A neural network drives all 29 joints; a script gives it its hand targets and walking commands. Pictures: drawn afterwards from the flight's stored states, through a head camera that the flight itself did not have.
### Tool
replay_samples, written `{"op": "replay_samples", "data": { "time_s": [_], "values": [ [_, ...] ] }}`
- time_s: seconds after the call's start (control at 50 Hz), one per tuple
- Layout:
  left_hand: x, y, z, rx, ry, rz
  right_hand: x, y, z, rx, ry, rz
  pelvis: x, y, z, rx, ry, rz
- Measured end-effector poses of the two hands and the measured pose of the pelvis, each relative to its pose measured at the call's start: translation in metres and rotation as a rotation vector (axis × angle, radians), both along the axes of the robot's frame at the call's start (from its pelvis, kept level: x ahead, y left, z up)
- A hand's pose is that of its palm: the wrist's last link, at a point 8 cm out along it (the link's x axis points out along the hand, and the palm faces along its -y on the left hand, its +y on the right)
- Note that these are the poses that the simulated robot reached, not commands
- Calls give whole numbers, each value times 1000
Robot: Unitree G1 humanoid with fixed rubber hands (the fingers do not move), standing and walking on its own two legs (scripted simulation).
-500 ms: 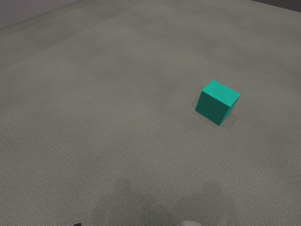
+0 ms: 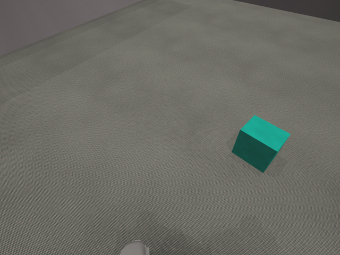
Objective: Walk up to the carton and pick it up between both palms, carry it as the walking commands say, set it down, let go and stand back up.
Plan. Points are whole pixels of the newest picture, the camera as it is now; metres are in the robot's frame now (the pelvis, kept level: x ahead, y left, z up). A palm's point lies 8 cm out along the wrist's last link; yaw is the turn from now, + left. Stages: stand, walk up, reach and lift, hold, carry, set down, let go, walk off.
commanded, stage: walk up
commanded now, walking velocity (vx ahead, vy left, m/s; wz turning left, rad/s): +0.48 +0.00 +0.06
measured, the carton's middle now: (258, 143) +0.91 -0.57 -0.63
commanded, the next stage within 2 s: none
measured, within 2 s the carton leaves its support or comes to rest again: neither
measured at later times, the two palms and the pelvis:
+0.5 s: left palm (90, 217) +0.24 +0.24 -0.11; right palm out of the picture +0.11 -0.23 -0.14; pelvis +0.09 +0.02 +0.00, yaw -11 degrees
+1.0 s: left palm (112, 175) +0.38 +0.21 -0.13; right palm (273, 222) +0.23 -0.26 -0.11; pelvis +0.26 +0.00 +0.02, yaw -21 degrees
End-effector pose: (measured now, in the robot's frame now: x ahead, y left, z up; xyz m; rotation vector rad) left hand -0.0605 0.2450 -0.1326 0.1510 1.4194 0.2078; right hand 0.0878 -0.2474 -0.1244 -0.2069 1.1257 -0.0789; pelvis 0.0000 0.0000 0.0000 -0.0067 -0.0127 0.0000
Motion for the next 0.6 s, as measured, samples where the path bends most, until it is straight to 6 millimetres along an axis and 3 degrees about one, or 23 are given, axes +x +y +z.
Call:
{"op": "replay_samples", "data": {
  "time_s": [0.06,0.12,0.26,0.4,0.46,0.5,0.6],
  "values": [
    [18,15,-18,-28,45,10,32,15,-3,-27,-12,-6,32,19,-11,-26,7,-2],
    [60,27,-24,-42,27,-14,45,29,0,-41,-9,-29,53,32,-10,-25,-9,-17],
    [184,38,-8,-39,-113,-136,25,34,8,-79,84,-127,69,44,5,-19,-17,-90],
    [278,17,12,-31,-249,-275,6,31,-9,-26,139,-223,78,38,4,31,-8,-176],
    [300,4,19,-19,-291,-309,8,24,-17,7,136,-244,87,27,2,57,22,-191],
    [302,-1,22,-7,-319,-306,18,18,-19,27,133,-238,95,19,1,67,32,-187],
    [269,4,25,28,-205,-265,66,6,-8,50,53,-228,124,7,10,70,34,-194]
  ]
}}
